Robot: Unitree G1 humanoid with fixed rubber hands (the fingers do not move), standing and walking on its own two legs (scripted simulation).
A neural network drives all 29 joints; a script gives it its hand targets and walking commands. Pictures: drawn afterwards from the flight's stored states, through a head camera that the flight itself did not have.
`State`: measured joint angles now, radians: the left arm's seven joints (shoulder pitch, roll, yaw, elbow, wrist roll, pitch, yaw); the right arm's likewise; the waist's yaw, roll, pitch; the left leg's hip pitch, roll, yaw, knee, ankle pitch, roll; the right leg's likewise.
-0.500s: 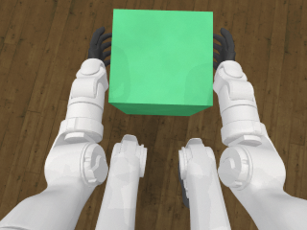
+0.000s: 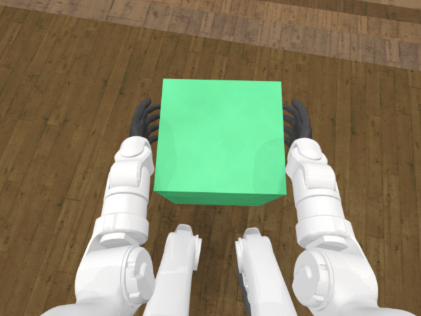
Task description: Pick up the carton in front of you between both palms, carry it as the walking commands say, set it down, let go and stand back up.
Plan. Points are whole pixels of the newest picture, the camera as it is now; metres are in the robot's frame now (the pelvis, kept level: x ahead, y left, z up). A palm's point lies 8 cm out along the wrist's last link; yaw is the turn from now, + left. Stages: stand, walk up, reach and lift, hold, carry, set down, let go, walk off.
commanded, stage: reach and lift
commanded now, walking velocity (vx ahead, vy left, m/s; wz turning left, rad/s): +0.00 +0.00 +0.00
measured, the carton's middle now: (218, 153) +0.43 +0.01 -0.11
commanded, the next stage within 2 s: hold in 1.90 s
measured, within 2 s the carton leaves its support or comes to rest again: neither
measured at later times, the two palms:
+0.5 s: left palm (108, 122) +0.39 +0.16 +0.11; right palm (349, 125) +0.40 -0.14 +0.12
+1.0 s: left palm (51, 93) +0.36 +0.15 +0.23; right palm out of the picture +0.36 -0.15 +0.24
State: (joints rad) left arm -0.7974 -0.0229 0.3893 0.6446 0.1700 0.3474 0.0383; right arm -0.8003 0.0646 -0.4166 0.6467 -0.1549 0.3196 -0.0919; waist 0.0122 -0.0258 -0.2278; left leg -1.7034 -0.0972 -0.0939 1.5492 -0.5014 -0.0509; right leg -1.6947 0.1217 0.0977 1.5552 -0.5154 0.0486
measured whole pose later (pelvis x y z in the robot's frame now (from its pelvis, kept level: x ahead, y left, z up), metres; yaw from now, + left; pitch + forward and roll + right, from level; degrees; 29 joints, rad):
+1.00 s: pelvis +0.08 +0.00 +0.21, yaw +0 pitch -2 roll +0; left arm -0.26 -0.15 0.26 0.39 0.27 0.60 0.00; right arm -0.27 0.15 -0.28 0.41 -0.26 0.58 -0.01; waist 0.01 -0.01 -0.07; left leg -0.18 -0.05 -0.14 0.44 -0.22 -0.01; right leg -0.17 0.05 0.15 0.45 -0.23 0.01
